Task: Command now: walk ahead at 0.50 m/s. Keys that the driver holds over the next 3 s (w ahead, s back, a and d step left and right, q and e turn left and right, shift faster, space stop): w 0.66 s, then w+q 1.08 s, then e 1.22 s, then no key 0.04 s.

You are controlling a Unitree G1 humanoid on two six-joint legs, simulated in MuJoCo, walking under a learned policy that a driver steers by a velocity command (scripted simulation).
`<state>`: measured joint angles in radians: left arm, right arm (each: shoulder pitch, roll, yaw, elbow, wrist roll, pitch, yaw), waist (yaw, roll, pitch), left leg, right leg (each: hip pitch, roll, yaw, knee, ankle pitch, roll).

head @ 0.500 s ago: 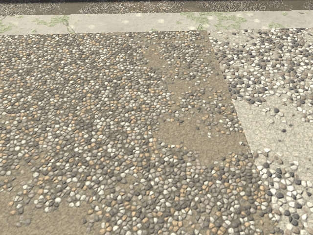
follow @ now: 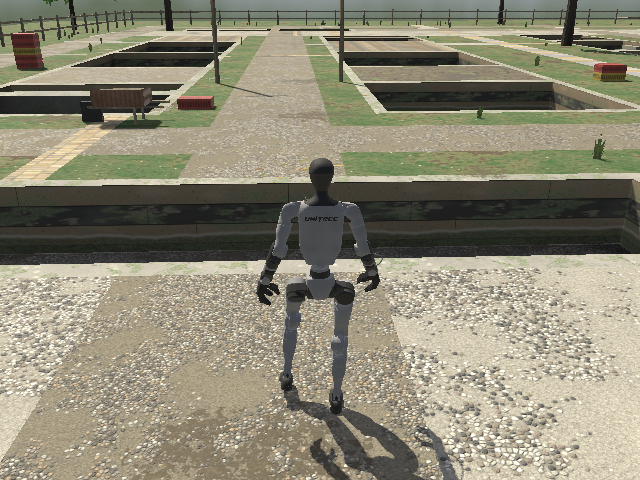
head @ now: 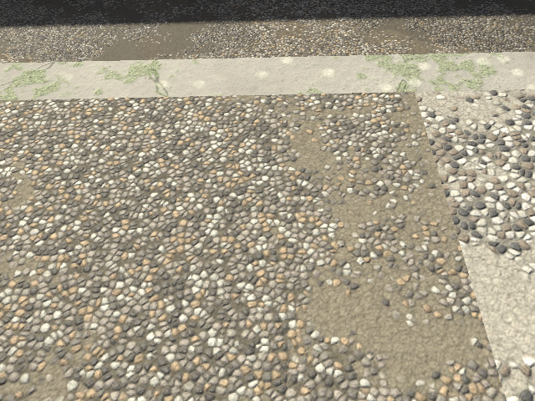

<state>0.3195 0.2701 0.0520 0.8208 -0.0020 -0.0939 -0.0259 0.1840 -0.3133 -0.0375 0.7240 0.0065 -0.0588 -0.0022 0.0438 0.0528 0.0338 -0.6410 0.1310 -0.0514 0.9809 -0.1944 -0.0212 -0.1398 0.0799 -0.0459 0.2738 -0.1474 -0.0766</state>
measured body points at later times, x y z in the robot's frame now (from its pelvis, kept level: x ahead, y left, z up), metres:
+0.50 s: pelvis +0.27 +0.08 +0.00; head +0.30 +0.09 +0.45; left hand +0.41 +0.35 -0.12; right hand +0.34 -0.20 -0.11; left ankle +0.28 +0.16 -0.75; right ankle +0.33 -0.10 -0.67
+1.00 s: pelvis +0.55 +0.02 +0.00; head +0.57 +0.01 +0.45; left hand +0.61 +0.30 -0.12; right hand +0.66 -0.26 -0.13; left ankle +0.53 +0.17 -0.66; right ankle +0.58 -0.08 -0.75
